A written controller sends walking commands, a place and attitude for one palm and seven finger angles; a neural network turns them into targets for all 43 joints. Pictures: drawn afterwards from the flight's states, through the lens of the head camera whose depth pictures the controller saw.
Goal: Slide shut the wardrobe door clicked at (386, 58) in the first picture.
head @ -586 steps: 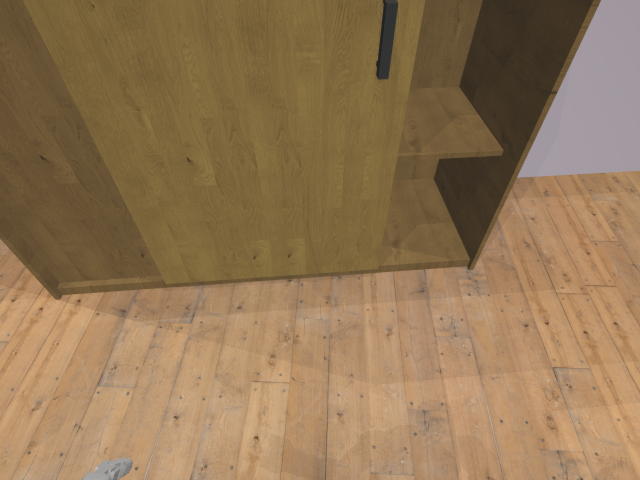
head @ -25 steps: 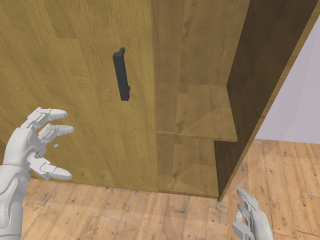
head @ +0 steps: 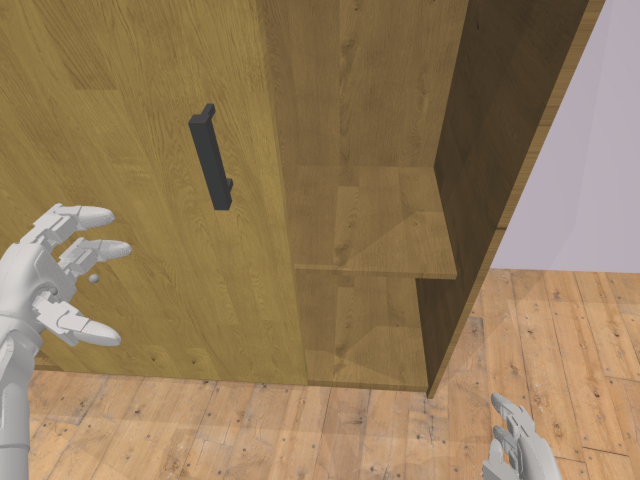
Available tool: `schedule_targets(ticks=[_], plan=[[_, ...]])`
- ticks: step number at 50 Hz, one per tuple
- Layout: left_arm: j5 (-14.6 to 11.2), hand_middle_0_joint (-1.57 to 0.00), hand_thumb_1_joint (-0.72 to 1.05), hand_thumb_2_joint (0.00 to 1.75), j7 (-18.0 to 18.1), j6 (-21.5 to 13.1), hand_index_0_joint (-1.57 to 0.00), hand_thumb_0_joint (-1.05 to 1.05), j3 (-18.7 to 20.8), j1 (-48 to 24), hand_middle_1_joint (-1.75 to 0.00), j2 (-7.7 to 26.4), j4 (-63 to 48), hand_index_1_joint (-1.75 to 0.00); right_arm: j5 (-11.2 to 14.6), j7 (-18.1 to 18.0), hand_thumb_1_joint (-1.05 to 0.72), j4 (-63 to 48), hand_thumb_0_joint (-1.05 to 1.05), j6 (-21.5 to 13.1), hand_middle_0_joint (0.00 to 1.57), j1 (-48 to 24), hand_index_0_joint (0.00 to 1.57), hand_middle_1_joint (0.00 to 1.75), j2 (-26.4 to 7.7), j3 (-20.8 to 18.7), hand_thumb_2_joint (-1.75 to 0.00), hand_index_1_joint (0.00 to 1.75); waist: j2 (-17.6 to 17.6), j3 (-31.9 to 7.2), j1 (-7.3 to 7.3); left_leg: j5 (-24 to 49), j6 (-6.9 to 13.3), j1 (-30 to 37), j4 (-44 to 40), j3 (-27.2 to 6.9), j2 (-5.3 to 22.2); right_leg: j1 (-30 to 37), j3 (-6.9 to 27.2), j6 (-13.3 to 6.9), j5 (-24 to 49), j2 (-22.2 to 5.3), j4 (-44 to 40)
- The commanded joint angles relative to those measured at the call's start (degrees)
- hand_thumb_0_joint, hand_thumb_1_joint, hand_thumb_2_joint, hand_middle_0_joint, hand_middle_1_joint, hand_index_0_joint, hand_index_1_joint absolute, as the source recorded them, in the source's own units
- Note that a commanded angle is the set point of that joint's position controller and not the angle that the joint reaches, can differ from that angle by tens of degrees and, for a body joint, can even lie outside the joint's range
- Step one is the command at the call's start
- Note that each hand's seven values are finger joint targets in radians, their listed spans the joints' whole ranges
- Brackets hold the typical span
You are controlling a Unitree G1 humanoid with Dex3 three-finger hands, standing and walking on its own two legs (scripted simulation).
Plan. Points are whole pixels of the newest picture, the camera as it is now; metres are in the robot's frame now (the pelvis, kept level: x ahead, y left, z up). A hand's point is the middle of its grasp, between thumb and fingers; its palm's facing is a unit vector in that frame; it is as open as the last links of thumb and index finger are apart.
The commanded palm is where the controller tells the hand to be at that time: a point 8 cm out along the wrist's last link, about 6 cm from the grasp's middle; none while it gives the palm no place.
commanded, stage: raise the hand with hooked fingers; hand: left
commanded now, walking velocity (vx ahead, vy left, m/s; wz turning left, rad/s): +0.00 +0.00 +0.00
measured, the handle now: (216, 158) +0.52 +0.21 +0.15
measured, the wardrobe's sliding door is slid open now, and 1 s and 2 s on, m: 0.38 0.38 0.38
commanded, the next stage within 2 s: move the hooked fingers beside the handle in 0.22 s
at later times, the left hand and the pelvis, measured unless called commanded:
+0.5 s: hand (83, 266) +0.28 +0.28 +0.17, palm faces +0.11 -0.99 -0.05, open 14.0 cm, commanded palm +0.26 +0.32 +0.17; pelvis +0.00 +0.00 +0.00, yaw +1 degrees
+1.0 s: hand (129, 228) +0.35 +0.26 +0.16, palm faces +0.06 -1.00 -0.04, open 14.0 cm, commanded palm +0.32 +0.31 +0.16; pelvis +0.00 +0.01 +0.00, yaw +0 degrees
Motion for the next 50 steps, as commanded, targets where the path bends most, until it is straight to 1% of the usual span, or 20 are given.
schedule_targets(ticks=[1,3,5,9,11,13,16,19,20,24,27,30,34,39,41,42,43,45,48,50], plan=[[-0.81,-0.3,-0.5,0.3,2.83,-7.25,-0.3,0.0,7.9,-17.54,-1.2,18.68,-15.19,-1.2,0.1,-0.62,-0.9,-8.91,0.0,-4.18,0.2,-7.07,0.2,0.3,-5.02,-2.21,-0.9,0.3,3.94,-10.57,1.22,14.7,3.25,5.12,-2.98,0.27,-3.58,3.42,0.93,0.0,17.2,0.92,-3.71],[-0.21,-0.3,-0.5,0.3,2.59,-6.54,-0.3,0.0,5.55,-18.07,-1.2,16.9,-13.07,-1.2,0.37,-1.11,-0.9,-8.3,0.0,-4.31,0.2,-6.9,0.2,0.3,-5.33,-2.27,-0.9,0.3,4.57,-8.36,0.65,13.72,3.19,4.84,-3.36,0.3,-3.52,2.31,0.8,-0.01,16.33,0.91,-3.99],[0.02,-0.3,-0.5,0.3,1.9,-5.06,-0.3,0.0,4.03,-18.3,-1.2,16.03,-10.72,-1.2,0.54,-1.37,-0.9,-8.0,0.0,-4.14,0.2,-6.98,0.2,0.3,-5.64,-2.28,-0.9,0.3,2.59,-6.83,0.32,12.53,3.32,4.11,-3.52,0.17,-3.41,1.83,1.09,0.16,15.61,0.75,-4.56],[0.03,-0.3,-0.5,0.3,0.43,-2.86,-0.3,0.0,2.92,-17.14,-1.2,15.74,-8.28,-1.2,0.7,-1.61,-0.9,-8.17,0.0,-3.65,0.2,-6.97,0.2,0.3,-5.98,-2.15,-0.9,0.3,-0.63,-6.86,0.53,12.51,3.38,3.59,-3.45,-0.34,-3.5,2.08,0.75,0.21,15.49,0.86,-4.38],[-0.56,-0.3,-0.5,0.3,0.0,-3.02,-0.3,0.0,4.95,-16.5,-1.2,17.28,-9.34,-1.2,0.59,-1.5,-0.9,-8.61,0.0,-3.65,0.2,-7.1,0.2,0.3,-6.0,-2.35,-0.9,0.3,-2.43,-10.26,0.78,13.96,3.61,4.52,-3.01,-0.39,-3.54,3.27,0.93,0.5,17.65,0.68,-3.75],[-0.94,-0.3,-0.5,0.3,0.14,-3.58,-0.3,0.0,6.38,-17.05,-1.2,18.27,-11.05,-1.2,0.54,-1.37,-0.9,-8.9,0.0,-3.56,0.2,-7.55,0.2,0.3,-5.8,-2.29,-0.9,0.3,-1.53,-12.21,1.14,15.17,3.52,5.19,-2.59,-0.21,-3.61,3.93,0.85,0.5,19.14,0.68,-3.24],[-1.29,-0.3,-0.5,0.3,0.71,-5.1,-0.3,0.0,6.53,-17.46,-1.2,17.76,-12.38,-1.2,0.36,-1.1,-0.9,-8.65,0.0,-3.75,0.2,-7.74,0.2,0.3,-5.24,-2.03,-0.9,0.3,0.42,-11.36,1.1,16.11,3.37,5.61,-2.86,-0.34,-3.58,3.92,0.52,0.16,19.72,0.9,-3.14],[-0.61,-0.3,-0.5,0.3,1.4,-5.41,-0.3,0.0,4.89,-20.68,-1.2,16.81,-10.76,-1.2,0.29,-1.28,-0.9,-7.66,0.0,-3.54,0.2,-7.28,0.2,0.3,-5.36,-2.1,-0.9,0.3,0.12,-9.63,0.42,15.33,3.25,5.44,-2.87,-0.32,-3.43,2.6,0.52,0.12,18.62,1.04,-3.51],[-0.38,-0.3,-0.5,0.3,1.54,-5.25,-0.3,0.0,4.67,-21.37,-1.2,16.85,-10.22,-1.2,0.42,-1.33,-0.9,-7.64,0.0,-3.61,0.2,-7.38,0.2,0.3,-5.36,-2.12,-0.9,0.3,1.94,-8.89,0.22,14.09,3.2,5.36,-3.19,-0.34,-3.42,1.67,0.66,0.12,17.22,0.95,-3.84],[1.18,-0.3,-0.5,0.3,2.03,-4.38,-0.3,0.0,-1.86,-27.33,-1.2,12.43,-7.63,-1.2,0.71,-1.91,-0.9,-7.03,0.0,-3.36,0.2,-7.1,0.2,0.3,-5.25,-1.88,-0.9,0.3,1.88,-6.02,-1.35,10.73,3.17,5.1,-3.84,-0.82,-3.23,-0.93,0.47,0.0,12.45,1.0,-4.69],[1.95,-0.3,-0.5,0.3,2.79,-4.5,-0.3,0.0,-1.66,-30.03,-1.2,13.86,-6.65,-1.2,0.67,-2.28,-0.9,-7.18,0.0,-3.38,0.2,-6.98,0.2,0.3,-5.64,-1.94,-0.9,0.3,2.21,-8.56,-1.12,9.22,3.11,5.7,-4.3,-1.63,-3.24,-0.65,0.53,-0.15,10.08,0.83,-4.52],[2.3,-0.3,-0.5,0.3,3.87,-5.59,-0.3,0.0,1.94,-31.3,-1.2,17.58,-4.28,-1.2,0.34,-2.31,-0.9,-6.83,0.0,-3.12,0.2,-6.61,0.2,0.3,-5.9,-1.88,-0.9,0.3,-0.41,-11.24,-0.42,10.76,3.04,5.32,-4.38,-1.89,-3.19,1.54,0.48,-0.26,11.26,0.73,-4.2],[2.82,-0.3,-0.5,0.3,4.6,-6.63,-0.3,0.0,3.14,-31.34,-1.2,18.16,-1.71,-1.2,-0.01,-1.82,-0.9,-6.88,0.0,-2.87,0.2,-6.42,0.2,0.3,-5.53,-1.76,-0.9,0.3,1.89,-12.76,0.53,13.85,2.8,5.21,-4.11,-1.35,-3.22,3.13,0.55,-0.6,14.58,0.65,-3.42],[3.33,-0.3,-0.5,0.3,3.99,-5.49,-0.3,0.0,1.95,-32.56,-1.2,17.44,5.81,-1.2,0.32,-1.59,-0.9,-6.37,0.0,-1.89,0.2,-4.99,0.2,0.3,-6.22,-2.18,-0.9,0.3,-1.86,-9.36,-0.4,12.92,3.01,2.69,-4.12,-0.7,-2.86,1.47,0.57,-0.34,14.8,0.58,-3.74],[3.53,-0.3,-0.5,0.3,3.46,-5.17,-0.3,0.0,-0.05,-34.73,-1.2,16.41,6.94,-1.2,0.64,-1.66,-0.9,-6.63,0.0,-1.53,0.2,-4.73,0.2,0.3,-6.49,-2.25,-0.9,0.3,-0.72,-8.73,-1.07,11.38,2.99,2.56,-4.28,-0.65,-2.86,-0.07,0.77,-0.3,13.11,0.49,-3.83],[3.83,-0.3,-0.5,0.3,3.38,-5.45,-0.3,0.0,-0.96,-37.35,-1.2,16.25,6.21,-1.2,0.63,-1.77,-0.9,-6.65,0.0,-1.46,0.2,-4.35,0.2,0.3,-6.63,-2.42,-0.9,0.3,-0.19,-9.89,-1.64,11.7,3.02,3.35,-4.02,-0.7,-2.82,-0.33,0.79,-0.28,13.32,0.51,-3.62],[4.01,-0.3,-0.5,0.3,3.42,-5.97,-0.3,0.0,-1.26,-39.04,-1.2,16.28,4.83,-1.2,0.56,-1.78,-0.9,-6.78,0.0,-1.54,0.2,-4.11,0.2,0.3,-6.51,-2.6,-0.9,0.3,1.81,-11.52,-1.76,12.46,2.97,4.62,-3.79,-0.83,-2.8,-0.34,0.91,-0.4,13.68,0.56,-3.41],[4.16,-0.3,-0.5,0.3,3.89,-7.21,-0.3,0.0,-1.13,-40.0,-1.2,16.4,2.77,-1.2,0.33,-1.6,-0.9,-6.97,0.0,-1.59,0.2,-3.67,0.2,0.3,-6.49,-2.75,-0.9,0.3,2.37,-14.39,-1.57,14.5,3.04,5.99,-3.26,-1.0,-2.83,0.94,0.95,-0.61,15.41,0.61,-2.91],[4.19,-0.3,-0.5,0.3,4.56,-9.04,-0.3,0.0,0.65,-42.13,-1.2,18.08,3.09,-1.2,0.04,-1.71,-0.9,-6.18,0.0,-1.38,0.2,-2.59,0.2,0.3,-6.55,-2.99,-0.9,0.3,1.24,-16.6,-1.81,16.05,3.06,6.8,-2.93,-0.95,-2.78,1.78,1.03,-0.52,17.23,0.73,-2.52],[4.11,-0.3,-0.5,0.3,5.18,-9.4,-0.3,0.0,2.35,-40.83,-1.2,19.22,6.07,-1.2,-0.06,-1.61,-0.9,-5.45,0.0,-0.97,0.2,-1.93,0.2,0.3,-6.81,-3.08,-0.9,0.3,-1.29,-14.94,-1.6,15.87,3.09,5.07,-3.14,-0.9,-2.62,2.21,0.82,-0.41,17.55,0.72,-2.56]])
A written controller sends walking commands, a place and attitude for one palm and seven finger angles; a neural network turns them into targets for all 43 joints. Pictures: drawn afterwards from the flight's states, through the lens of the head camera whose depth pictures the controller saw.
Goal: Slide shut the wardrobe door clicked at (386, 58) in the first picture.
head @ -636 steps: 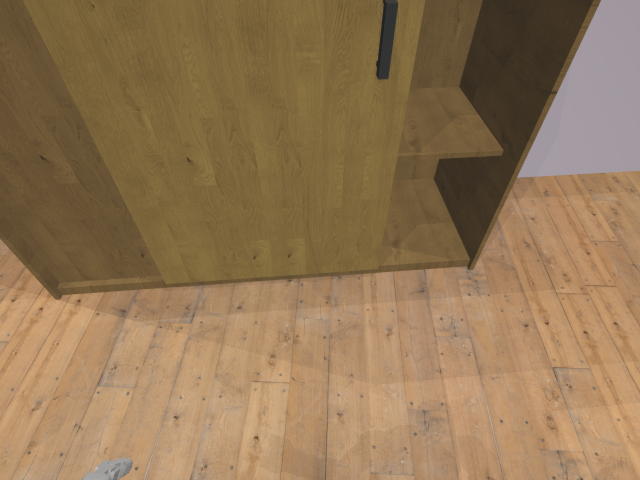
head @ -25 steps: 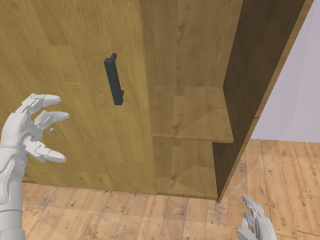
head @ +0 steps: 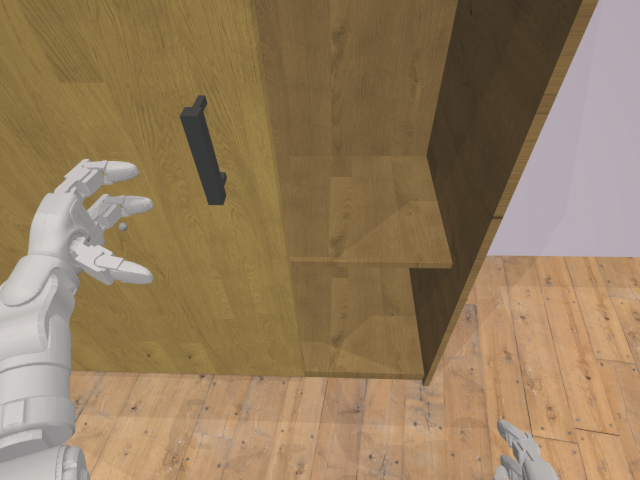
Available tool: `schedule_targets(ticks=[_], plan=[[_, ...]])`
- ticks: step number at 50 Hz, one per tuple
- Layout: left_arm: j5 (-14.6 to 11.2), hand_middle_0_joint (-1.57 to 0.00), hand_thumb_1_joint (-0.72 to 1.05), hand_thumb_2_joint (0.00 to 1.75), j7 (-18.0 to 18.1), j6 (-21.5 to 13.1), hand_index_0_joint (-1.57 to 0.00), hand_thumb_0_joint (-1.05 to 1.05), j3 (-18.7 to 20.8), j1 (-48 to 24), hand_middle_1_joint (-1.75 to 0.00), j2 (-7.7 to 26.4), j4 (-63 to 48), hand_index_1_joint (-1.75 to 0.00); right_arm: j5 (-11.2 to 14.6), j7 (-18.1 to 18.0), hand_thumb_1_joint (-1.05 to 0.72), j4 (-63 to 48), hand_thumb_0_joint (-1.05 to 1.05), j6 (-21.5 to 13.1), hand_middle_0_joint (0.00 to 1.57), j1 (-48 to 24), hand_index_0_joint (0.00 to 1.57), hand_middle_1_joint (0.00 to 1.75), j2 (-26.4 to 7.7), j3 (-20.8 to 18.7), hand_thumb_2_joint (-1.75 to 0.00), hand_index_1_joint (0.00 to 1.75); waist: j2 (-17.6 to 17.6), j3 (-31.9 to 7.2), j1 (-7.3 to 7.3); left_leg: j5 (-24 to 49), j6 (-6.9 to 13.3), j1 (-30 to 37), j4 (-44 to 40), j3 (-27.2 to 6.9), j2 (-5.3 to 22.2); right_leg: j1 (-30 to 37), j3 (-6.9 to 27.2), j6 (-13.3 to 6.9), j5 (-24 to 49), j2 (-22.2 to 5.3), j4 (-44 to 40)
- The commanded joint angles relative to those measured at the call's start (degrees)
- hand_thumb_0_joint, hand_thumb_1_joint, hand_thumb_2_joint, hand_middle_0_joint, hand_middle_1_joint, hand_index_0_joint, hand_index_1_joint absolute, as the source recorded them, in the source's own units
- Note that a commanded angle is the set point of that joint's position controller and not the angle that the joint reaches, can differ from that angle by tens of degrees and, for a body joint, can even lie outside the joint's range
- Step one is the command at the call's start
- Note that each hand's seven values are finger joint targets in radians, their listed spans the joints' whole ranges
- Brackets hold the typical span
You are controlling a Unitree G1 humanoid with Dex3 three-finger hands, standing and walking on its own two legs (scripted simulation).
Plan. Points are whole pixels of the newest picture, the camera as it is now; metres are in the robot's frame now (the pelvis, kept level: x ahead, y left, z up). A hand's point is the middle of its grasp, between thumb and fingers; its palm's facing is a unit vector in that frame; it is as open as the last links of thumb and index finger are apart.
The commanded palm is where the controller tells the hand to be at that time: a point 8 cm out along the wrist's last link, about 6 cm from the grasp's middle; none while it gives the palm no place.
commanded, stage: move the hooked fingers beside the handle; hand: left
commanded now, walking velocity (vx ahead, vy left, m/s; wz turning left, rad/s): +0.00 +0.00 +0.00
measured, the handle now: (209, 151) +0.52 +0.20 +0.15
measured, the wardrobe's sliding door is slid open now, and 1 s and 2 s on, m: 0.38 0.38 0.38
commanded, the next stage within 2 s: none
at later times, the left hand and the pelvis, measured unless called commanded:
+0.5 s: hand (140, 196) +0.40 +0.25 +0.17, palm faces +0.06 -1.00 -0.03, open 14.0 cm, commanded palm +0.38 +0.31 +0.16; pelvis +0.00 +0.00 +0.00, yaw +0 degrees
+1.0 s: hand (164, 168) +0.46 +0.24 +0.16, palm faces +0.03 -1.00 +0.00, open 14.0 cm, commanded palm +0.44 +0.30 +0.15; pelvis +0.00 +0.01 -0.01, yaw -1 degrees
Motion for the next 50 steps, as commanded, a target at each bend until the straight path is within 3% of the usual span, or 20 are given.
schedule_targets(ticks=[1,5,6,8,10,12,13,15,18,23,24,26,29,34,37,40,42,45,49,50], plan=[[-1.02,-0.3,-0.5,0.3,0.97,-5.61,-0.3,0.0,5.1,-23.73,-1.2,17.88,-10.83,-1.2,0.29,-0.48,-0.9,-7.74,0.0,-2.79,0.2,-3.85,0.2,0.3,-6.92,-2.98,-0.9,0.3,0.23,-14.6,-0.36,14.69,2.27,6.54,-3.16,-1.12,-1.83,3.19,0.4,-1.09,16.37,1.47,-2.53],[0.34,-0.3,-0.5,0.3,1.28,-4.1,-0.3,0.0,2.81,-24.69,-1.2,16.58,-6.01,-1.2,0.43,-0.26,-0.9,-7.47,0.0,-1.89,0.2,-3.19,0.2,0.3,-7.12,-3.01,-0.9,0.3,1.91,-11.93,-0.69,14.06,2.21,4.87,-3.27,-0.87,-1.84,1.9,0.42,-1.23,15.87,1.15,-2.58],[0.49,-0.3,-0.5,0.3,1.39,-3.84,-0.3,0.0,3.71,-25.26,-1.2,17.83,-4.69,-1.2,0.35,-0.25,-0.9,-7.44,0.0,-1.69,0.2,-2.83,0.2,0.3,-7.31,-3.03,-0.9,0.3,1.12,-11.47,-0.57,13.86,2.22,4.47,-3.22,-1.12,-1.78,1.58,0.36,-1.28,15.68,1.18,-2.58],[0.66,-0.3,-0.5,0.3,1.3,-3.93,-0.3,0.0,4.33,-26.03,-1.2,18.98,-3.82,-1.2,0.4,-0.22,-0.9,-7.66,0.0,-1.18,0.2,-2.27,0.2,0.3,-7.59,-3.28,-0.9,0.3,-1.11,-13.02,-0.85,14.0,2.45,4.23,-2.9,-0.82,-1.84,2.23,0.64,-1.12,16.41,1.22,-2.43],[0.67,-0.3,-0.5,0.3,1.17,-4.94,-0.3,0.0,3.46,-28.53,-1.2,18.31,-4.82,-1.2,0.25,-0.06,-0.9,-8.05,0.0,-0.96,0.2,-2.01,0.2,0.3,-7.41,-3.29,-0.9,0.3,-0.24,-14.99,-1.12,15.5,2.48,5.05,-2.52,-0.82,-1.83,3.01,0.74,-1.23,17.87,1.26,-2.05],[0.82,-0.3,-0.5,0.3,1.27,-6.34,-0.3,0.0,5.97,-30.4,-1.2,21.39,-4.37,-1.2,0.04,-0.02,-0.9,-7.58,0.0,-0.78,0.2,-1.03,0.2,0.3,-7.58,-3.59,-0.9,0.3,0.04,-17.36,-1.14,16.86,2.53,5.9,-1.79,-0.74,-1.78,3.63,1.02,-1.21,19.35,1.37,-1.65],[0.76,-0.3,-0.5,0.3,1.01,-6.89,-0.3,0.0,4.59,-30.9,-1.2,19.88,-4.61,-1.2,-0.02,0.03,-0.9,-7.77,0.0,-0.64,0.2,-0.92,0.2,0.3,-7.41,-3.5,-0.9,0.3,0.56,-17.88,-1.32,17.61,2.51,6.22,-1.73,-0.7,-1.81,3.72,0.99,-1.24,20.1,1.39,-1.33],[0.73,-0.3,-0.5,0.3,0.89,-7.64,-0.3,0.0,6.17,-31.62,-1.2,21.72,-2.3,-1.2,-0.07,0.12,-0.9,-7.17,0.0,-0.35,0.2,-0.27,0.2,0.3,-7.64,-3.56,-0.9,0.3,0.13,-17.15,-1.55,17.31,2.55,5.16,-1.5,-0.52,-1.76,3.93,1.17,-1.18,20.58,1.39,-1.42],[1.06,-0.3,-0.5,0.3,0.19,-7.6,-0.3,0.0,3.49,-33.09,-1.2,19.46,1.0,-1.2,0.1,0.33,-0.9,-6.92,0.0,0.13,0.2,0.32,0.2,0.3,-7.77,-3.58,-0.9,0.3,0.73,-15.83,-2.15,16.38,2.56,4.67,-1.35,-0.35,-1.85,1.93,1.17,-1.16,19.96,1.37,-1.36],[1.94,-0.3,-0.5,0.3,-0.36,-7.38,-0.3,0.0,1.87,-37.16,-1.2,19.66,5.18,-1.2,0.22,0.42,-0.9,-6.55,0.0,1.1,0.2,1.47,0.2,0.3,-8.25,-3.86,-0.9,0.3,1.54,-15.34,-3.04,14.57,2.53,3.82,-0.93,-0.51,-1.93,0.0,1.18,-1.29,17.71,1.37,-1.45],[1.82,-0.3,-0.5,0.3,-0.25,-7.58,-0.3,0.0,2.01,-37.38,-1.2,19.8,5.71,-1.2,0.15,0.49,-0.9,-6.53,0.0,1.31,0.2,1.84,0.2,0.3,-8.36,-3.86,-0.9,0.3,0.14,-15.41,-3.02,14.6,2.65,3.41,-0.77,-0.68,-1.82,0.33,1.14,-1.37,17.63,1.47,-1.47],[1.9,-0.3,-0.5,0.3,0.03,-8.43,-0.3,0.0,4.7,-39.08,-1.2,23.19,7.4,-1.2,0.0,0.45,-0.9,-6.1,0.0,1.73,0.2,2.6,0.2,0.3,-8.74,-4.05,-0.9,0.3,-0.99,-16.38,-3.16,14.28,2.65,2.84,-0.63,-0.71,-1.78,0.56,1.29,-1.15,17.7,1.5,-1.31],[2.3,-0.3,-0.5,0.3,0.52,-10.37,-0.3,0.0,3.91,-42.42,-1.2,23.15,7.27,-1.2,-0.27,0.66,-0.9,-6.19,0.0,2.04,0.2,3.28,0.2,0.3,-8.6,-3.94,-0.9,0.3,-0.22,-17.93,-3.34,14.8,2.67,3.03,-0.3,-0.95,-1.76,0.79,1.45,-1.31,17.67,1.61,-0.81],[3.94,-0.3,-0.5,0.3,0.58,-11.48,-0.3,0.0,6.06,-43.8,-1.2,27.29,14.19,-1.2,-0.38,0.91,-0.9,-5.14,0.0,3.45,0.2,5.22,0.2,0.3,-9.26,-4.07,-0.9,0.3,0.79,-17.66,-3.57,14.23,2.7,0.9,0.32,-0.53,-1.81,0.33,1.79,-1.23,17.84,1.49,-0.25],[4.74,-0.3,-0.5,0.3,-0.01,-11.51,-0.3,0.0,2.17,-46.43,-1.2,23.89,17.86,-1.2,-0.29,1.11,-0.9,-5.27,0.0,3.92,0.2,5.81,0.2,0.3,-9.16,-4.0,-0.9,0.3,1.83,-15.68,-4.66,12.63,2.59,0.16,0.23,-0.8,-1.77,-2.63,1.58,-1.23,15.88,1.56,-0.36],[4.61,-0.3,-0.5,0.3,-0.34,-12.81,-0.3,0.0,2.84,-49.84,-1.2,25.51,18.98,-1.2,-0.47,1.09,-0.9,-4.8,0.0,4.71,0.2,7.19,0.2,0.3,-9.69,-4.3,-0.9,0.3,0.18,-17.66,-5.46,12.58,2.65,0.25,0.78,-1.05,-1.57,-2.53,1.64,-1.14,15.85,1.74,-0.15],[4.72,-0.3,-0.5,0.3,-0.35,-13.96,-0.3,0.0,2.12,-52.01,-1.2,24.76,18.23,-1.2,-0.6,1.03,-0.9,-4.74,0.0,4.86,0.2,7.66,0.2,0.3,-9.56,-4.4,-0.9,0.3,2.19,-20.0,-5.67,13.63,2.47,1.99,1.03,-1.33,-1.45,-3.26,1.62,-1.27,15.82,1.91,0.22],[4.7,-0.3,-0.5,0.3,0.26,-14.64,-0.3,0.0,1.47,-54.57,-1.2,23.98,21.57,-1.2,-0.78,1.14,-0.9,-3.45,0.0,5.35,0.2,8.93,0.2,0.3,-9.8,-4.44,-0.9,0.3,1.57,-18.49,-6.66,12.64,2.37,1.12,1.29,-1.68,-1.16,-5.39,1.4,-1.15,14.29,2.09,0.05],[6.04,-0.3,-0.5,0.3,1.22,-14.77,-0.3,0.0,6.21,-52.47,-1.2,30.12,25.91,-1.2,-1.2,1.32,-0.9,-3.33,0.0,6.57,0.2,10.62,0.2,0.3,-10.57,-4.48,-0.9,0.3,-0.69,-20.77,-5.23,13.52,2.52,-1.75,1.61,-1.64,-1.32,-2.87,1.66,-1.16,15.85,1.94,1.16],[6.45,-0.3,-0.5,0.3,1.08,-14.75,-0.3,0.0,4.54,-51.93,-1.2,28.26,25.97,-1.2,-1.18,1.58,-0.9,-3.76,0.0,6.77,0.2,10.37,0.2,0.3,-10.11,-4.41,-0.9,0.3,1.15,-20.88,-5.45,14.3,2.48,-1.32,1.71,-1.29,-1.41,-3.15,1.68,-1.11,16.86,1.92,1.43]])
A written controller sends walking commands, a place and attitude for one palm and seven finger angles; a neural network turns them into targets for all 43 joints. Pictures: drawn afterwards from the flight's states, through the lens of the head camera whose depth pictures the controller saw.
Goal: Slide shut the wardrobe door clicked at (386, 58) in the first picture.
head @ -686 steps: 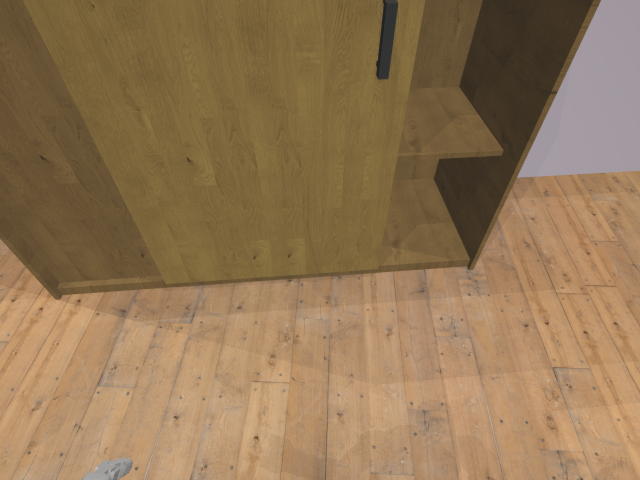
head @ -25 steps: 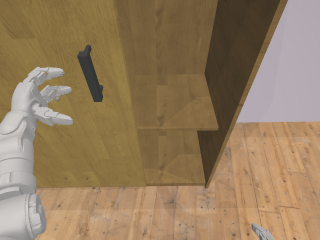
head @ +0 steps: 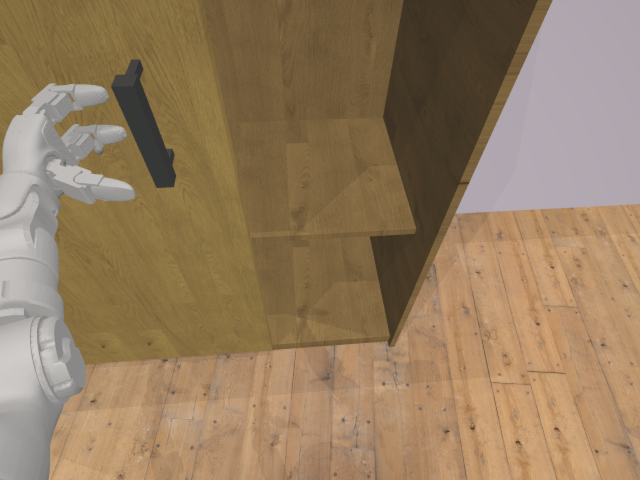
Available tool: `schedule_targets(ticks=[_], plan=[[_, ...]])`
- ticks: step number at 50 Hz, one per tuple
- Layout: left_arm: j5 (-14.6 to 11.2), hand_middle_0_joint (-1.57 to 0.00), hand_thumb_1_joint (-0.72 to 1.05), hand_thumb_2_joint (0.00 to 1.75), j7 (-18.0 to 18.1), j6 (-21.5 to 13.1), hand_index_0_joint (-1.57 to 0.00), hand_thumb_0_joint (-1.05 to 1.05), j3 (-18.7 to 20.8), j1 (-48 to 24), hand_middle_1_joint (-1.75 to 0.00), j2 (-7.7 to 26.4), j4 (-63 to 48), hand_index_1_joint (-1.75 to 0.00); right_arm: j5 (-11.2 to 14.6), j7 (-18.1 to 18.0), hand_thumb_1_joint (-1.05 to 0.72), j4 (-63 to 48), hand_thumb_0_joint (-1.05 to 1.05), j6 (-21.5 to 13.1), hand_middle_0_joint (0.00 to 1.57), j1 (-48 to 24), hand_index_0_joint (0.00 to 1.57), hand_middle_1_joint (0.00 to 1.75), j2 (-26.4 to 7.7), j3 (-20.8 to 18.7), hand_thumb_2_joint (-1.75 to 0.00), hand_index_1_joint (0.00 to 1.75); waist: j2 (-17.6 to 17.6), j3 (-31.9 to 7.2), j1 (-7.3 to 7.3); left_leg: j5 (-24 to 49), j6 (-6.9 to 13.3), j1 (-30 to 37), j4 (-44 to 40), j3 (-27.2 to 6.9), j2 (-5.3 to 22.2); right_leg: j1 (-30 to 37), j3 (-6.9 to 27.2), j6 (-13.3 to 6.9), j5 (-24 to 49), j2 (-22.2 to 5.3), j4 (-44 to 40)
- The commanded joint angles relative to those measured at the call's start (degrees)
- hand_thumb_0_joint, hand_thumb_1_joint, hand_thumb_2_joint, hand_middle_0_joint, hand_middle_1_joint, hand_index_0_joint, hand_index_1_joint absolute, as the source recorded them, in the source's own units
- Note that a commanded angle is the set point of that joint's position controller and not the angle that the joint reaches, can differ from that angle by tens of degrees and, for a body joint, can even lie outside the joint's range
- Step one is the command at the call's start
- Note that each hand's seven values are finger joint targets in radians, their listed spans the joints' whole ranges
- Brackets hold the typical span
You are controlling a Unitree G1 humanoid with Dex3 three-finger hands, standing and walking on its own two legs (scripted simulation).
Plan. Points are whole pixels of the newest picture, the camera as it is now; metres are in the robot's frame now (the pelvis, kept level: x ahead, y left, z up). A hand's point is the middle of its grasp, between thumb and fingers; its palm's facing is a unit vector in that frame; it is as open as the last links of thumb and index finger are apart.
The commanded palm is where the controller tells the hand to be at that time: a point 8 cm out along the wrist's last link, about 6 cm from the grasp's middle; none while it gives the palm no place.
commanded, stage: move the hooked fingers beside the handle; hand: left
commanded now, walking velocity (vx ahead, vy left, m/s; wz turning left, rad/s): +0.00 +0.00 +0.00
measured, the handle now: (151, 126) +0.52 +0.20 +0.16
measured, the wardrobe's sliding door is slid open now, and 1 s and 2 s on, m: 0.38 0.38 0.38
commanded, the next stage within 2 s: feel for the door with the fingertips in 1.44 s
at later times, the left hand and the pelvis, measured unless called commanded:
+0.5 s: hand (83, 167) +0.45 +0.26 +0.16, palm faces +0.06 -1.00 +0.00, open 14.0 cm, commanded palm +0.43 +0.31 +0.16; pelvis +0.01 +0.01 +0.00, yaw +0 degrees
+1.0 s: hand (80, 160) +0.45 +0.26 +0.16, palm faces +0.07 -1.00 +0.00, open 14.0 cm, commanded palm +0.43 +0.31 +0.16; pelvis +0.01 +0.00 +0.00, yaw +0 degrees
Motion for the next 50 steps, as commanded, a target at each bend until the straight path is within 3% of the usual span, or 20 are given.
schedule_targets(ticks=[1,3,6,9,10,15,17,19,24,27,30,32,35,37,40,42,44,46,50], plan=[[0.61,-0.3,-0.5,0.3,0.76,-4.41,-0.3,0.0,3.76,-23.98,-1.2,20.87,-11.16,-1.2,0.08,-0.34,-0.9,-5.64,0.0,-0.93,0.2,4.48,0.2,0.3,-9.44,-3.78,-0.9,0.3,3.76,-20.09,1.15,16.62,1.87,9.35,-3.0,-2.06,-1.9,7.09,0.71,-1.62,17.61,1.5,-1.67],[1.01,-0.3,-0.5,0.3,0.67,-4.95,-0.3,0.0,3.4,-21.28,-1.2,20.07,-13.16,-1.2,0.01,0.07,-0.9,-6.73,0.0,-0.38,0.2,4.52,0.2,0.3,-9.14,-3.95,-0.9,0.3,5.36,-21.7,1.85,19.39,1.72,10.88,-2.78,-2.05,-1.73,7.23,0.56,-1.79,18.96,1.67,-1.17],[-0.4,-0.3,-0.5,0.3,0.16,-5.23,-0.3,0.0,6.69,-19.81,-1.2,23.01,-14.58,-1.2,0.06,0.16,-0.9,-7.28,0.0,0.5,0.2,4.63,0.2,0.3,-9.53,-4.19,-0.9,0.3,3.39,-22.48,2.31,20.43,1.91,10.07,-2.62,-1.94,-1.51,9.19,0.65,-1.71,20.91,1.96,-1.14],[-1.87,-0.3,-0.5,0.3,-0.6,-5.51,-0.3,0.0,6.52,-19.54,-1.2,21.53,-19.26,-1.2,0.24,0.21,-0.9,-8.17,0.0,0.73,0.2,4.01,0.2,0.3,-9.32,-4.47,-0.9,0.3,4.25,-23.38,2.29,22.89,2.08,12.05,-2.43,-1.78,-1.3,9.47,0.62,-1.75,22.07,2.18,-1.3],[-1.86,-0.3,-0.5,0.3,-0.86,-5.05,-0.3,0.0,5.49,-18.09,-1.2,20.19,-19.54,-1.2,0.39,0.27,-0.9,-8.14,0.0,0.84,0.2,3.7,0.2,0.3,-9.14,-4.46,-0.9,0.3,6.41,-23.03,2.26,23.4,1.96,12.89,-2.44,-1.58,-1.32,8.68,0.58,-1.72,22.03,2.14,-1.4],[-2.77,-0.3,-0.5,0.3,-1.42,-2.51,-0.3,0.0,3.19,-15.1,-1.2,16.05,-20.8,-1.2,0.62,0.42,-0.9,-8.06,0.0,1.03,0.2,3.29,0.2,0.3,-8.93,-4.64,-0.9,0.3,6.1,-19.91,1.81,24.79,1.96,13.56,-2.61,-1.76,-1.01,6.75,0.03,-1.75,21.44,2.32,-2.02],[-3.17,-0.3,-0.5,0.3,-1.48,-1.52,-0.3,0.0,2.3,-15.78,-1.2,14.95,-20.69,-1.2,0.7,0.36,-0.9,-7.72,0.0,0.97,0.2,3.18,0.2,0.3,-9.03,-4.71,-0.9,0.3,4.21,-18.85,1.2,22.61,1.92,13.06,-2.79,-1.84,-1.08,6.09,-0.21,-1.66,20.41,2.37,-2.48],[-3.59,-0.3,-0.5,0.3,-1.46,-0.94,-0.3,0.0,1.13,-16.08,-1.2,13.42,-21.07,-1.2,0.73,0.26,-0.9,-7.84,0.0,0.91,0.2,2.75,0.2,0.3,-9.01,-4.47,-0.9,0.3,4.46,-17.02,1.0,21.85,2.01,12.52,-2.75,-1.86,-1.1,5.47,-0.31,-1.9,19.84,2.33,-2.56],[-2.61,-0.3,-0.5,0.3,0.47,-1.87,-0.3,0.0,-0.9,-23.61,-1.2,12.47,-21.47,-1.2,0.56,-0.24,-0.9,-7.08,0.0,0.59,0.2,2.32,0.2,0.3,-8.73,-4.12,-0.9,0.3,3.69,-16.42,-0.75,17.24,1.93,12.65,-2.64,-2.56,-1.21,3.22,-0.31,-1.83,15.92,2.14,-2.7],[-1.9,-0.3,-0.5,0.3,1.58,-3.58,-0.3,0.0,-0.18,-26.39,-1.2,13.81,-22.86,-1.2,0.33,-0.35,-0.9,-6.83,0.0,0.05,0.2,2.24,0.2,0.3,-8.46,-3.98,-0.9,0.3,6.2,-21.37,-0.37,19.81,1.49,15.81,-2.12,-3.16,-1.27,4.26,-0.11,-1.93,17.17,2.02,-1.95],[-1.54,-0.3,-0.5,0.3,2.22,-4.08,-0.3,0.0,-0.19,-25.96,-1.2,13.64,-22.78,-1.2,0.23,-0.19,-0.9,-6.93,0.0,-0.16,0.2,1.92,0.2,0.3,-8.18,-3.69,-0.9,0.3,7.28,-23.18,0.3,22.91,1.14,17.06,-1.76,-3.5,-1.23,5.46,-0.17,-2.09,18.95,1.99,-1.39],[-1.45,-0.3,-0.5,0.3,2.46,-3.21,-0.3,0.0,1.38,-23.11,-1.2,14.88,-19.12,-1.2,0.3,-0.12,-0.9,-6.79,0.0,0.05,0.2,1.83,0.2,0.3,-8.31,-3.58,-0.9,0.3,5.38,-21.69,0.92,22.17,1.27,14.98,-1.89,-3.11,-1.35,6.2,-0.1,-2.02,19.57,1.97,-1.47],[-1.37,-0.3,-0.5,0.3,1.93,-0.8,-0.3,0.0,2.34,-18.37,-1.2,16.15,-11.58,-1.2,0.58,-0.02,-0.9,-7.43,0.0,0.83,0.2,1.75,0.2,0.3,-8.8,-3.01,-0.9,0.3,0.45,-15.82,1.46,18.35,1.85,8.21,-2.78,-2.08,-1.68,7.51,-0.2,-1.79,19.98,1.72,-1.6],[-0.6,-0.3,-0.5,0.3,1.52,-0.37,-0.3,0.0,3.84,-17.5,-1.2,18.91,-10.39,-1.2,0.5,0.01,-0.9,-8.28,0.0,1.37,0.2,2.02,0.2,0.3,-9.11,-3.12,-0.9,0.3,-0.89,-15.68,2.09,16.97,2.05,5.94,-2.95,-1.57,-1.97,8.66,0.09,-1.61,20.37,1.48,-1.34],[-0.07,-0.3,-0.5,0.3,0.64,-2.26,-0.3,0.0,3.67,-16.0,-1.2,19.42,-17.07,-1.2,0.49,0.33,-0.9,-10.05,0.0,1.87,0.2,1.96,0.2,0.3,-8.67,-3.46,-0.9,0.3,3.52,-20.73,2.93,21.64,2.11,8.92,-2.06,-1.22,-2.07,10.75,0.57,-1.77,23.99,1.5,-0.3],[-1.01,-0.3,-0.5,0.3,0.0,-4.02,-0.3,0.0,3.1,-18.77,-1.2,18.54,-21.04,-1.2,0.52,0.28,-0.9,-9.89,0.0,1.86,0.2,2.05,0.2,0.3,-8.51,-3.76,-0.9,0.3,3.57,-22.16,1.9,21.97,2.12,11.16,-1.71,-1.32,-1.71,10.13,0.7,-1.64,23.76,1.89,-0.72],[-2.83,-0.3,-0.5,0.3,-0.69,-4.89,-0.3,0.0,3.19,-21.11,-1.2,17.75,-21.85,-1.2,0.62,-0.05,-0.9,-9.14,0.0,1.89,0.2,2.22,0.2,0.3,-8.7,-3.95,-0.9,0.3,1.97,-21.49,0.68,20.77,2.37,11.54,-1.56,-1.37,-1.45,9.49,0.73,-1.6,22.83,2.23,-1.36],[-3.85,-0.3,-0.5,0.3,-1.55,-4.88,-0.3,0.0,3.71,-22.91,-1.2,17.98,-21.11,-1.2,0.8,-0.43,-0.9,-8.06,0.0,1.6,0.2,2.3,0.2,0.3,-8.93,-4.06,-0.9,0.3,3.2,-20.93,0.28,18.7,2.27,11.94,-1.95,-1.64,-1.53,8.58,0.73,-1.57,21.01,2.3,-1.95],[-2.63,-0.3,-0.5,0.3,-1.64,-3.31,-0.3,0.0,-0.07,-21.73,-1.2,14.34,-21.37,-1.2,0.77,-0.46,-0.9,-6.95,0.0,1.14,0.2,2.43,0.2,0.3,-8.46,-4.0,-0.9,0.3,9.12,-19.55,0.23,20.2,1.95,14.08,-2.0,-2.21,-1.69,5.38,0.24,-1.95,19.21,2.06,-2.28]])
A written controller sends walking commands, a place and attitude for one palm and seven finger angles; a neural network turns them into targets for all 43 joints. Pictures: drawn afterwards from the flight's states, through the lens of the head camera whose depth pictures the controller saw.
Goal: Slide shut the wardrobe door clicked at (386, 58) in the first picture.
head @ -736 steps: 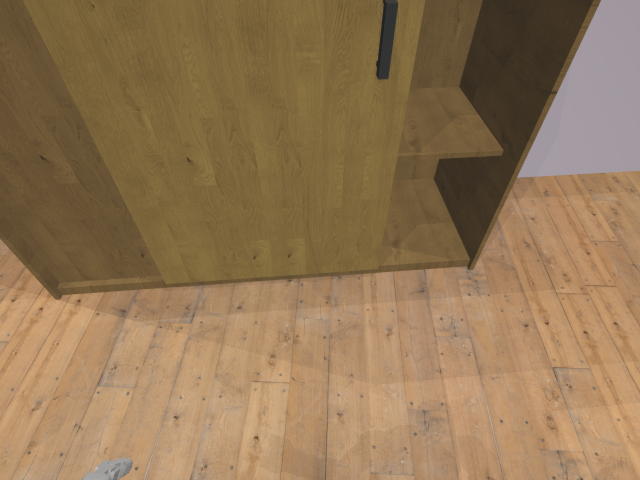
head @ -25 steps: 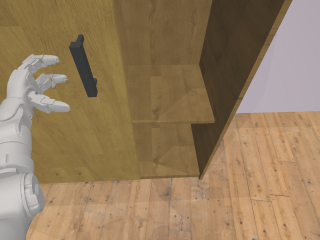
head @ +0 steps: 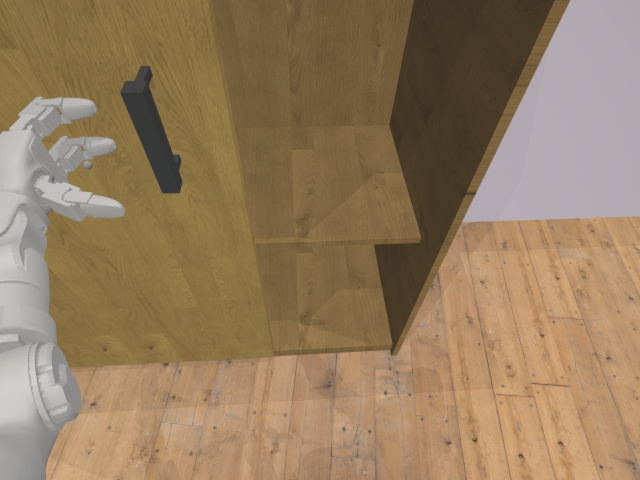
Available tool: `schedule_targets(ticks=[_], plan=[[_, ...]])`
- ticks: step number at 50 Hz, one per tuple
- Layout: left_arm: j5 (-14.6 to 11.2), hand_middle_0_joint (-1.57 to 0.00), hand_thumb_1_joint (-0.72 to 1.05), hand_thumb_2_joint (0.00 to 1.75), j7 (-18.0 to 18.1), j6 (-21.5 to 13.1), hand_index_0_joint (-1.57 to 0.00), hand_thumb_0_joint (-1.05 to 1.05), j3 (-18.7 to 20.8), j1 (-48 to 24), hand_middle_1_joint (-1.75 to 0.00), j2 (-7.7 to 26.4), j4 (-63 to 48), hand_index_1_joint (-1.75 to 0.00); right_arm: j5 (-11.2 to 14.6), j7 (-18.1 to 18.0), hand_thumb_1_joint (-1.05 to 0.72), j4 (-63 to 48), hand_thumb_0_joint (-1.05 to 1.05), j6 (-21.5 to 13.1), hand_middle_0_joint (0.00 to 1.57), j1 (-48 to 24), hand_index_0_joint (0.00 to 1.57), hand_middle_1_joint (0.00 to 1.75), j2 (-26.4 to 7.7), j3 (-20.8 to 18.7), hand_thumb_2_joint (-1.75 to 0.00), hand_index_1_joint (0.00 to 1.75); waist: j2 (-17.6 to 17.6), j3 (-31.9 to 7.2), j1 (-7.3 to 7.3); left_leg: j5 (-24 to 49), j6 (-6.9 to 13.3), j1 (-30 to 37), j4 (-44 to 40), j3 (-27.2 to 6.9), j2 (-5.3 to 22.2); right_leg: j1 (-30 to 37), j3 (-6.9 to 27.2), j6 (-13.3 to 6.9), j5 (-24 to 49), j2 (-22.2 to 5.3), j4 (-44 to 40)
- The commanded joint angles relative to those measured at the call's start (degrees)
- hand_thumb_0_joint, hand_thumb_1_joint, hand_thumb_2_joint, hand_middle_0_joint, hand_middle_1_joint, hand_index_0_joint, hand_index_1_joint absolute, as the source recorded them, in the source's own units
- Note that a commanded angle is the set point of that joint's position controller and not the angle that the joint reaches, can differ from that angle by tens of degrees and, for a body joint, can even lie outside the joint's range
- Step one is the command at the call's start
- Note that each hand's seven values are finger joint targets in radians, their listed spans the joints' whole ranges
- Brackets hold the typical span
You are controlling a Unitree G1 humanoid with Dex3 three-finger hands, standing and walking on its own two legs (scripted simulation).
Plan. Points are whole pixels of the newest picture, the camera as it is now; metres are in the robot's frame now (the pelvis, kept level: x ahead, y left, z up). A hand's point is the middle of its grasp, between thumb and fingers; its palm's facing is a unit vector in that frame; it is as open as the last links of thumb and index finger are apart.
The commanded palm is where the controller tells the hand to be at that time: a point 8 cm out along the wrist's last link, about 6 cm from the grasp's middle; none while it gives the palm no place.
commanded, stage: move the hooked fingers beside the handle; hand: left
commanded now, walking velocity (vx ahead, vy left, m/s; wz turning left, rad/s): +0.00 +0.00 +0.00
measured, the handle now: (158, 132) +0.51 +0.20 +0.16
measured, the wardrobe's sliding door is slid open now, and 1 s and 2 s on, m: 0.38 0.38 0.38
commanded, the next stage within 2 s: feel for the door with the fingertips in 0.44 s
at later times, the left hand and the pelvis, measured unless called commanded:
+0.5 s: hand (101, 163) +0.44 +0.25 +0.16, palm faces +0.06 -1.00 -0.02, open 14.0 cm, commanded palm +0.42 +0.30 +0.16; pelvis -0.01 +0.00 +0.00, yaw +0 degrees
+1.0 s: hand (138, 158) +0.46 +0.22 +0.16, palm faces +0.05 -1.00 +0.01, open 14.0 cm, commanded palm +0.43 +0.27 +0.16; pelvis +0.00 +0.00 +0.00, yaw -1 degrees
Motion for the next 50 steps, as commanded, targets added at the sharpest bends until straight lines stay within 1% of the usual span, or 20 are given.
schedule_targets(ticks=[1,3,5,7,10,12,14,17,20,21,24,26,28,32,36,41,44,45,46,50], plan=[[-0.29,-0.3,-0.5,0.3,-0.2,-2.66,-0.3,0.0,-2.21,-26.58,-1.2,13.64,-14.31,-1.2,0.22,-0.75,-0.9,-5.28,0.0,-2.78,0.2,1.43,0.2,0.3,-8.88,-3.7,-0.9,0.3,8.38,-18.52,-0.75,21.37,2.08,13.35,-2.96,-2.16,-2.21,3.69,0.28,-1.79,19.34,1.49,-2.22],[-0.8,-0.3,-0.5,0.3,0.53,-1.49,-0.3,0.0,-2.46,-24.37,-1.2,12.16,-13.03,-1.2,0.21,-0.57,-0.9,-5.28,0.0,-2.88,0.2,1.42,0.2,0.3,-9.02,-3.82,-0.9,0.3,5.32,-17.61,-0.66,19.96,2.08,12.34,-3.39,-2.22,-2.08,3.69,-0.11,-1.75,18.37,1.55,-2.55],[-1.71,-0.3,-0.5,0.3,1.02,-0.77,-0.3,0.0,0.28,-23.02,-1.2,14.59,-11.68,-1.2,0.31,-0.6,-0.9,-5.48,0.0,-2.69,0.2,1.41,0.2,0.3,-9.57,-3.85,-0.9,0.3,1.02,-17.61,-0.09,19.16,2.27,9.97,-3.67,-1.98,-2.16,6.05,0.01,-1.6,19.64,1.55,-2.4],[-1.76,-0.3,-0.5,0.3,1.73,-0.4,-0.3,0.0,1.39,-23.76,-1.2,15.6,-10.25,-1.2,0.32,-0.63,-0.9,-5.77,0.0,-2.71,0.2,1.14,0.2,0.3,-9.56,-3.64,-0.9,0.3,-0.13,-16.14,0.01,17.45,2.39,8.02,-3.91,-1.5,-2.39,6.4,0.22,-1.4,19.4,1.32,-2.41],[0.6,-0.3,-0.5,0.3,3.09,-2.14,-0.3,0.0,3.03,-24.84,-1.2,19.5,-12.77,-1.2,0.1,-0.39,-0.9,-6.62,0.0,-2.5,0.2,1.04,0.2,0.3,-9.29,-3.54,-0.9,0.3,3.07,-18.04,0.82,18.45,2.43,8.3,-3.63,-1.4,-2.61,7.48,0.8,-1.5,19.93,1.09,-1.42],[1.89,-0.3,-0.5,0.3,3.76,-3.98,-0.3,0.0,1.72,-26.62,-1.2,18.79,-17.09,-1.2,-0.1,-0.17,-0.9,-7.28,0.0,-2.64,0.2,0.73,0.2,0.3,-8.58,-3.46,-0.9,0.3,6.74,-20.36,0.83,21.01,2.29,11.02,-3.32,-1.51,-2.55,7.41,0.87,-1.72,21.03,1.16,-0.99],[1.35,-0.3,-0.5,0.3,3.9,-4.79,-0.3,0.0,1.73,-25.58,-1.2,18.04,-17.66,-1.2,-0.08,-0.12,-0.9,-7.48,0.0,-2.69,0.2,0.6,0.2,0.3,-8.6,-3.5,-0.9,0.3,4.87,-20.66,0.58,21.61,2.37,11.86,-3.07,-1.74,-2.14,7.6,0.87,-1.77,21.12,1.47,-1.13],[-0.34,-0.3,-0.5,0.3,2.8,-3.61,-0.3,0.0,-0.89,-28.09,-1.2,14.13,-13.06,-1.2,0.47,-0.57,-0.9,-6.69,0.0,-2.9,0.2,0.05,0.2,0.3,-8.71,-3.26,-0.9,0.3,3.5,-16.79,-0.96,16.58,2.19,10.42,-4.0,-1.64,-2.08,5.34,0.64,-1.54,17.59,1.57,-2.33],[-0.02,-0.3,-0.5,0.3,2.01,-1.66,-0.3,0.0,-1.05,-28.45,-1.2,14.48,-7.02,-1.2,0.52,-0.94,-0.9,-5.63,0.0,-2.95,0.2,0.69,0.2,0.3,-9.29,-3.1,-0.9,0.3,2.54,-13.85,-1.42,14.16,2.38,8.41,-3.99,-1.5,-2.3,3.82,0.58,-1.5,16.06,1.26,-2.78],[0.68,-0.3,-0.5,0.3,1.92,-1.5,-0.3,0.0,-0.48,-29.22,-1.2,16.23,-6.15,-1.2,0.42,-1.03,-0.9,-5.36,0.0,-2.91,0.2,1.29,0.2,0.3,-9.52,-3.13,-0.9,0.3,2.07,-14.02,-1.41,13.9,2.39,7.78,-3.89,-1.57,-2.38,3.66,0.69,-1.38,15.84,1.1,-2.72],[1.55,-0.3,-0.5,0.3,1.96,-2.42,-0.3,0.0,-2.14,-29.48,-1.2,14.75,-7.87,-1.2,0.16,-0.79,-0.9,-5.88,0.0,-2.88,0.2,1.52,0.2,0.3,-9.16,-3.14,-0.9,0.3,3.56,-16.28,-1.24,15.92,2.37,8.87,-3.23,-1.69,-2.42,3.81,0.71,-1.64,16.89,1.03,-1.94],[1.09,-0.3,-0.5,0.3,2.03,-3.75,-0.3,0.0,-0.34,-29.72,-1.2,16.57,-9.14,-1.2,-0.05,-0.73,-0.9,-5.82,0.0,-2.96,0.2,1.82,0.2,0.3,-9.18,-3.27,-0.9,0.3,2.75,-19.29,-0.84,17.17,2.22,9.8,-2.93,-2.08,-2.28,5.11,0.78,-1.56,17.88,1.2,-1.59],[-0.05,-0.3,-0.5,0.3,1.94,-4.93,-0.3,0.0,-0.64,-30.96,-1.2,15.25,-11.37,-1.2,0.03,-0.77,-0.9,-6.0,0.0,-2.99,0.2,1.43,0.2,0.3,-8.88,-3.38,-0.9,0.3,2.87,-21.2,-1.04,18.03,2.24,10.97,-2.71,-1.75,-2.27,6.06,0.95,-1.43,19.18,1.35,-1.49],[-0.69,-0.3,-0.5,0.3,2.15,-4.61,-0.3,0.0,-1.65,-28.77,-1.2,12.47,-10.92,-1.2,0.01,-0.41,-0.9,-5.62,0.0,-3.07,0.2,1.4,0.2,0.3,-8.73,-3.5,-0.9,0.3,3.91,-19.83,-0.67,19.6,2.08,11.56,-2.72,-1.96,-2.13,4.92,0.51,-1.61,19.46,1.57,-1.45],[0.53,-0.3,-0.5,0.3,3.8,-2.58,-0.3,0.0,-1.36,-28.66,-1.2,13.51,-9.63,-1.2,0.1,-0.23,-0.9,-5.56,0.0,-2.67,0.2,1.5,0.2,0.3,-8.94,-3.45,-0.9,0.3,3.67,-16.78,-0.57,17.32,2.13,8.93,-3.27,-1.8,-2.24,4.11,0.39,-1.52,17.72,1.38,-1.76],[0.38,-0.3,-0.5,0.3,6.04,-3.34,-0.3,0.0,-1.57,-28.27,-1.2,11.48,-17.5,-1.2,-0.24,0.22,-0.9,-6.58,0.0,-2.92,0.2,1.34,0.2,0.3,-8.19,-3.84,-0.9,0.3,4.67,-22.82,0.07,23.44,2.02,13.21,-2.76,-1.8,-2.01,6.96,0.46,-1.63,22.29,1.66,-1.04],[-0.17,-0.3,-0.5,0.3,7.0,-3.17,-0.3,0.0,-1.09,-27.26,-1.2,11.16,-16.66,-1.2,-0.21,0.28,-0.9,-6.02,0.0,-2.65,0.2,1.43,0.2,0.3,-8.2,-3.8,-0.9,0.3,1.61,-20.44,-0.03,23.63,2.14,11.45,-2.88,-1.59,-1.85,7.65,0.29,-1.59,23.27,1.85,-1.16],[-0.08,-0.3,-0.5,0.3,7.09,-2.82,-0.3,0.0,-1.81,-26.42,-1.2,9.89,-16.63,-1.2,0.0,0.38,-0.9,-6.18,0.0,-2.67,0.2,1.0,0.2,0.3,-8.06,-3.97,-0.9,0.3,3.05,-20.23,0.0,22.76,2.04,11.74,-3.1,-1.27,-1.88,7.08,0.41,-1.54,22.54,1.86,-1.28],[0.44,-0.3,-0.5,0.3,7.43,-2.34,-0.3,0.0,-1.92,-27.23,-1.2,10.12,-15.04,-1.2,0.02,0.29,-0.9,-5.89,0.0,-2.64,0.2,1.0,0.2,0.3,-8.17,-3.83,-0.9,0.3,2.53,-18.17,-0.38,21.19,2.0,10.69,-3.36,-1.4,-1.86,6.17,0.28,-1.53,21.18,1.79,-1.51],[2.32,-0.3,-0.5,0.3,8.34,-1.63,-0.3,0.0,-0.46,-27.92,-1.2,13.27,-13.54,-1.2,-0.17,0.28,-0.9,-5.76,0.0,-2.17,0.2,1.45,0.2,0.3,-8.19,-3.57,-0.9,0.3,3.87,-17.92,-0.11,20.99,2.11,9.58,-3.33,-1.31,-2.2,6.67,0.57,-1.72,21.58,1.54,-1.17]])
